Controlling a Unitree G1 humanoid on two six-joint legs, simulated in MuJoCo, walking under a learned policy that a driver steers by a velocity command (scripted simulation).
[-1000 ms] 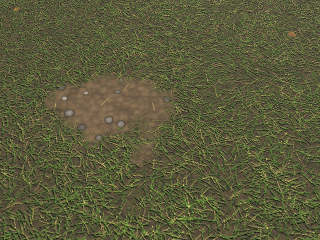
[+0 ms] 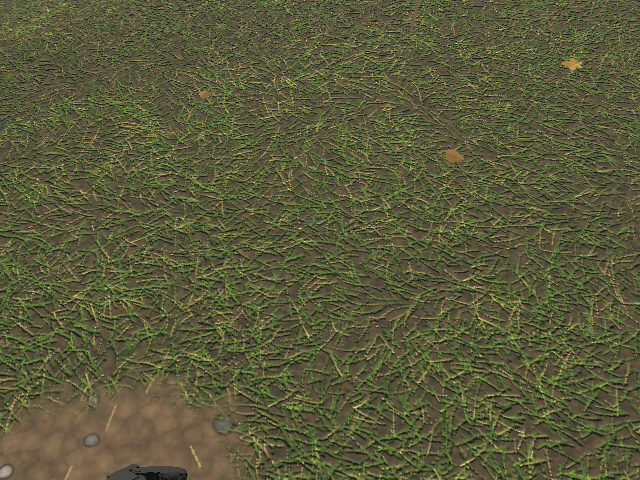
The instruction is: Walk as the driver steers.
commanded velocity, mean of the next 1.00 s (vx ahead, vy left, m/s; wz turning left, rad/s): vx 0.34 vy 0.00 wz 0.31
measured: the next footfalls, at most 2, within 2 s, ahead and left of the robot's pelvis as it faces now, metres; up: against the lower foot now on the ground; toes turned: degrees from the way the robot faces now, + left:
right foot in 0.04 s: +0.18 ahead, -0.10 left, +0.00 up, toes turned -3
left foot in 0.60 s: +0.46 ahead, +0.09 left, +0.00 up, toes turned +13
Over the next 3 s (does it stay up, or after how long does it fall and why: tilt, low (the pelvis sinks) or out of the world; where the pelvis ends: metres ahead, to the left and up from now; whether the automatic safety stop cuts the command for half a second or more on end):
stays up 0.72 0.17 0.00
